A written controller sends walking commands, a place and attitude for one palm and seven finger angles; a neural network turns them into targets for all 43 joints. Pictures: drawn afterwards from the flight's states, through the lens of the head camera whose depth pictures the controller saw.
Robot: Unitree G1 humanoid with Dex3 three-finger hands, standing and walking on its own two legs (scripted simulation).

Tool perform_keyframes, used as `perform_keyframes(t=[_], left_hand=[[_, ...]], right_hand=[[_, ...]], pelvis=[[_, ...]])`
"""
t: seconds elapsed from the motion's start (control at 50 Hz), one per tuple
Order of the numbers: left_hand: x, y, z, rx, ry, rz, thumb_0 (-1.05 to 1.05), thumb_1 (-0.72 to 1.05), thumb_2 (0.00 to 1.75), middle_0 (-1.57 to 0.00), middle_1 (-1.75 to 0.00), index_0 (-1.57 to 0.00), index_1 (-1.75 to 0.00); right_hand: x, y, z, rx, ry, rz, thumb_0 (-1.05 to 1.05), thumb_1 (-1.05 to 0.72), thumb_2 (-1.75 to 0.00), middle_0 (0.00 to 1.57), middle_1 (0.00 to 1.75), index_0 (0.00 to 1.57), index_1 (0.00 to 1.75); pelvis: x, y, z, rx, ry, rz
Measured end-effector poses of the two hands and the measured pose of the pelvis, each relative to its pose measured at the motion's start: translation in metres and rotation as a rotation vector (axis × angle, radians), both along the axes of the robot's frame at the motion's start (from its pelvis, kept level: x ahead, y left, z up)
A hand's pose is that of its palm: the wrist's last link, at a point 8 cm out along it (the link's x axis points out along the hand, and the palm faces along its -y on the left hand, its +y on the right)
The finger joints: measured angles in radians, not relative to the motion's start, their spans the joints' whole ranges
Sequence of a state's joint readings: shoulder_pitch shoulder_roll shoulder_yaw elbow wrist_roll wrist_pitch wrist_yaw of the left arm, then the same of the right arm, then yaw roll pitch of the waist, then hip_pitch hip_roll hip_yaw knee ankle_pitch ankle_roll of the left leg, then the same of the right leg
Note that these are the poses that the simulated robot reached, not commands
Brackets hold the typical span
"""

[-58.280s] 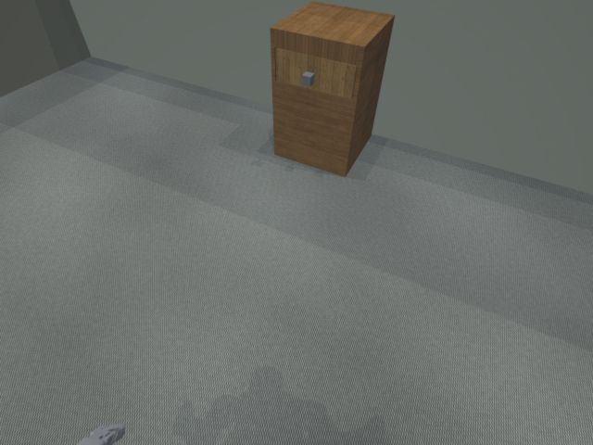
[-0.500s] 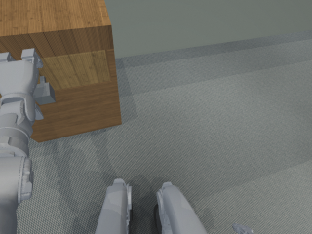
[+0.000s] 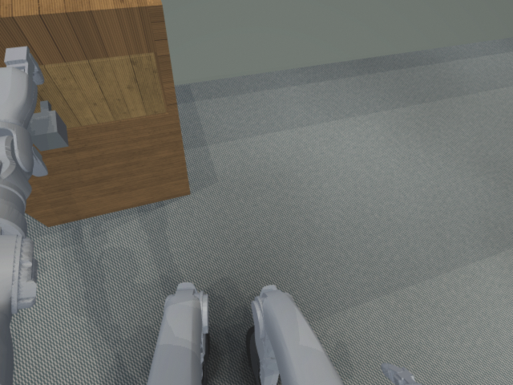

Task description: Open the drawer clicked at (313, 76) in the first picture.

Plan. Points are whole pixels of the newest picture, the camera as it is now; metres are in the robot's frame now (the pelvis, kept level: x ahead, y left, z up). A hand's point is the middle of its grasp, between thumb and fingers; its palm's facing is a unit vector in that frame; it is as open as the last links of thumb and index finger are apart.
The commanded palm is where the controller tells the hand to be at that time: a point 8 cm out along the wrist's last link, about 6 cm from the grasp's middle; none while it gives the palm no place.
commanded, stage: lower the fingers behind the handle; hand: left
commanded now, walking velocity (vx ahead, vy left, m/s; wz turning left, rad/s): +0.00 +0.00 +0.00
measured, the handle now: (47, 121) +0.55 +0.33 -0.04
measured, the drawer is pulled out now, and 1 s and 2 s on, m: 0.00 0.00 0.00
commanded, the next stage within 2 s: close the thumb around the handle in 0.60 s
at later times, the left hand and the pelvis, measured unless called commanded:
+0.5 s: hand (19, 152) +0.49 +0.36 -0.05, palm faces -0.12 -0.04 -0.99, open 14.1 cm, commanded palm +0.51 +0.32 +0.00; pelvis +0.00 +0.00 -0.02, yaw -1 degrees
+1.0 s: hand (20, 146) +0.50 +0.36 -0.05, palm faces -0.10 -0.02 -0.99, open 11.2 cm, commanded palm +0.51 +0.31 +0.00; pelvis +0.04 +0.01 +0.01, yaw -2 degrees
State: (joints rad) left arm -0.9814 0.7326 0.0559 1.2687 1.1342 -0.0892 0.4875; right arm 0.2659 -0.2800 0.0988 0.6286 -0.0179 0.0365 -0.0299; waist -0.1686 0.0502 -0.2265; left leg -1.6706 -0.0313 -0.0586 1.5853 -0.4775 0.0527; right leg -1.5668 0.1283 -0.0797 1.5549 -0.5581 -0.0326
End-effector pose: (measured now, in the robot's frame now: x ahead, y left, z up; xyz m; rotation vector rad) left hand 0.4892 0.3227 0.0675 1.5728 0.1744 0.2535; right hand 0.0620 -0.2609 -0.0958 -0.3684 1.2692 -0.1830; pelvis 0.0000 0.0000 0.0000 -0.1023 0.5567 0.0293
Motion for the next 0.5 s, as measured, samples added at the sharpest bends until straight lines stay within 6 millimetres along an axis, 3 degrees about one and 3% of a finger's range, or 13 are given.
perform_keyframes(t=[0.34,0.44,0.46,0.5], left_hand=[[-0.002,0.002,-0.005,0.012,-0.001,-0.011,0.0,-0.49,0.3,-0.31,-1.28,-0.24,-1.37],[-0.013,0.023,-0.05,0.002,0.214,0.08,0.0,-0.49,0.3,-0.31,-1.25,-0.27,-1.31],[-0.015,0.027,-0.06,-0.018,0.232,0.086,0.0,-0.49,0.3,-0.31,-1.24,-0.26,-1.29],[-0.011,0.031,-0.062,-0.054,0.167,0.054,0.0,-0.49,0.3,-0.31,-1.23,-0.24,-1.26]], right_hand=[[0.014,-0.002,-0.018,-0.003,-0.032,0.021,0.01,-0.9,-0.9,0.2,0.3,0.21,0.3],[0.018,-0.002,-0.018,-0.01,-0.035,0.009,0.01,-0.9,-0.9,0.2,0.3,0.21,0.3],[0.017,-0.002,-0.019,-0.015,-0.028,0.009,0.01,-0.9,-0.9,0.2,0.3,0.21,0.3],[0.015,-0.003,-0.021,-0.029,0.002,0.017,0.01,-0.9,-0.9,0.2,0.3,0.21,0.3]], pelvis=[[-0.003,-0.006,-0.016,0.006,0.006,0.001],[-0.001,-0.004,-0.017,0.001,0.02,-0.007],[0.001,-0.004,-0.018,-0.001,0.027,-0.01],[0.004,-0.002,-0.022,-0.008,0.045,-0.014]])
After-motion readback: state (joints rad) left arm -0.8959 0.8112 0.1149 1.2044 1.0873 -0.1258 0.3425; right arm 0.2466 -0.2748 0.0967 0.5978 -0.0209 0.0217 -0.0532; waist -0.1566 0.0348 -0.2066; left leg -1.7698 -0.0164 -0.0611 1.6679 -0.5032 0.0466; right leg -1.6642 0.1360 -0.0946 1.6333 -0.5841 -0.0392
